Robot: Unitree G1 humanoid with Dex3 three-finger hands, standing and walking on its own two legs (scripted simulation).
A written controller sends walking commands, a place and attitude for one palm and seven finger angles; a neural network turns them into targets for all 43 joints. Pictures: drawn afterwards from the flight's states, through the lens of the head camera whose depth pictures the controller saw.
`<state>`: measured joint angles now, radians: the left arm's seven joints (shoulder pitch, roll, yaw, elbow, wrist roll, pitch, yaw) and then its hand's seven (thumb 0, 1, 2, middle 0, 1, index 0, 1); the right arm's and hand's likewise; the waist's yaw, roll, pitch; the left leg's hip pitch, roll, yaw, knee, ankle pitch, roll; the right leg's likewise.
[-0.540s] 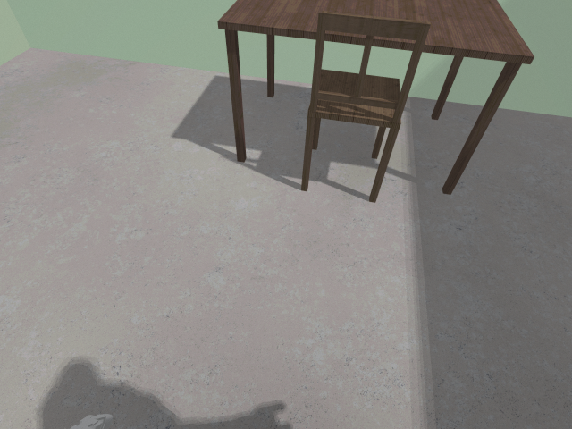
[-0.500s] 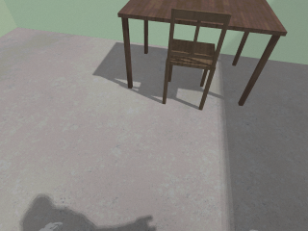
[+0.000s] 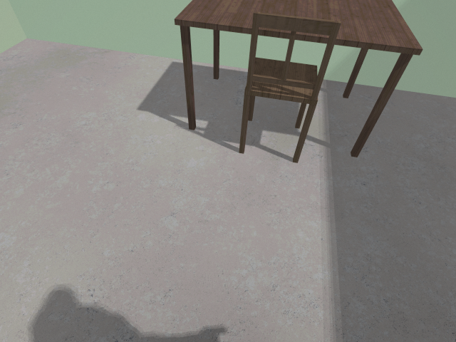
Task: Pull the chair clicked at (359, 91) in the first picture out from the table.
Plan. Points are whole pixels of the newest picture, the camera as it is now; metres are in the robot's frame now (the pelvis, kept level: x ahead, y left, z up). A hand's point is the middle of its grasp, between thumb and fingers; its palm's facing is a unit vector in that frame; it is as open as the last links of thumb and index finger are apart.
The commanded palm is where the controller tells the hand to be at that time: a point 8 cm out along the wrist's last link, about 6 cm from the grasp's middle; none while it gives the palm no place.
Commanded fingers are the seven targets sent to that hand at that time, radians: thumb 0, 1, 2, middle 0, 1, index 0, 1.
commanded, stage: stand and wait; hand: left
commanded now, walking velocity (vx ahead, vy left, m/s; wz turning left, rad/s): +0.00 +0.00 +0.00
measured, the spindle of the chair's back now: (288, 56) +1.33 -0.21 -0.11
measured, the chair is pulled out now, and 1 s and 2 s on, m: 0.00 0.00 0.00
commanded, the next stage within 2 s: look at it before walking up in 0.28 s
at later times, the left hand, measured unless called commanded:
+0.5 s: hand out of the picture +0.07 +0.24 -0.15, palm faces -0.03 -0.94 -0.33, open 7.4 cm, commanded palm none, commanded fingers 0.00 0.90 0.90 -0.20 -0.30 -0.20 -0.30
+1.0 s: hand out of the picture +0.06 +0.23 -0.16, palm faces -0.03 -0.95 -0.32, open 7.4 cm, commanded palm none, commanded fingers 0.00 0.90 0.90 -0.20 -0.30 -0.20 -0.30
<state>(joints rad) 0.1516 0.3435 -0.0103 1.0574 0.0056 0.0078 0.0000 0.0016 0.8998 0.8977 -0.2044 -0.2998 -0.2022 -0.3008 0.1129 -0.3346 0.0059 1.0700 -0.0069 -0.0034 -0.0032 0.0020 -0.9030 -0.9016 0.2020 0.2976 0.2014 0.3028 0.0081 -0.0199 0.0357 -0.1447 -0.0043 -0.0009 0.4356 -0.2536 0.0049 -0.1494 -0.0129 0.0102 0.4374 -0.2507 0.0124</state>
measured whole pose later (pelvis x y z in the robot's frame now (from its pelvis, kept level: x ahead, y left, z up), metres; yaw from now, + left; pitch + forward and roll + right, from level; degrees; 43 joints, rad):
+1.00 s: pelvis -0.01 -0.01 +0.00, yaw +0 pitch -2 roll +0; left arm 0.15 0.34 -0.01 1.09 0.01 0.00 0.00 0.00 0.90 0.90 -0.20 -0.30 -0.20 -0.30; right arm 0.12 -0.33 0.01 1.12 0.00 -0.01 0.00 0.00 -0.90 -0.90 0.20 0.30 0.20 0.30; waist 0.01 -0.01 0.04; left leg -0.13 0.01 0.00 0.38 -0.21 -0.01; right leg -0.14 0.00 0.01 0.39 -0.21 0.00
